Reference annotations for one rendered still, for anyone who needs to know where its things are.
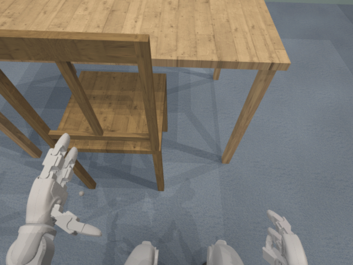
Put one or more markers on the robot right hand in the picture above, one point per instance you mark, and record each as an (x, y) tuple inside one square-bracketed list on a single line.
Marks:
[(289, 248)]

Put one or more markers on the robot right shin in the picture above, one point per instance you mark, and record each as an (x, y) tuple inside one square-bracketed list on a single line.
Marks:
[(221, 242)]

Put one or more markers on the chair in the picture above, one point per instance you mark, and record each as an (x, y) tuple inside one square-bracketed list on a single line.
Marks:
[(108, 112)]

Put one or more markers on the robot left hand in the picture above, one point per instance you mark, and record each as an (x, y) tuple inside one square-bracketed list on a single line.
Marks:
[(50, 186)]

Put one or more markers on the table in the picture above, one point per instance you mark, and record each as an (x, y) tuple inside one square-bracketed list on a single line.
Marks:
[(231, 34)]

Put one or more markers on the left robot forearm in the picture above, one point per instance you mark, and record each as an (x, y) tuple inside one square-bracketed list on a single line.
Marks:
[(34, 245)]

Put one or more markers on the right robot thigh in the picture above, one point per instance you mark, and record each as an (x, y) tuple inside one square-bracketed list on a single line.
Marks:
[(221, 254)]

